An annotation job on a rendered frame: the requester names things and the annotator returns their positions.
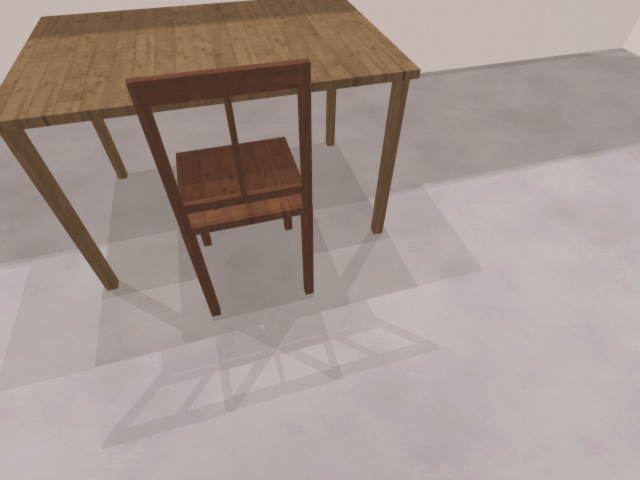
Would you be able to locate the chair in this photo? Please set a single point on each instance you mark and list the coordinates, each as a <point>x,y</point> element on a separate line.
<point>234,185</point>

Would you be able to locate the table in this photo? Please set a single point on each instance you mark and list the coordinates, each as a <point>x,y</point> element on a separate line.
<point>73,68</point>

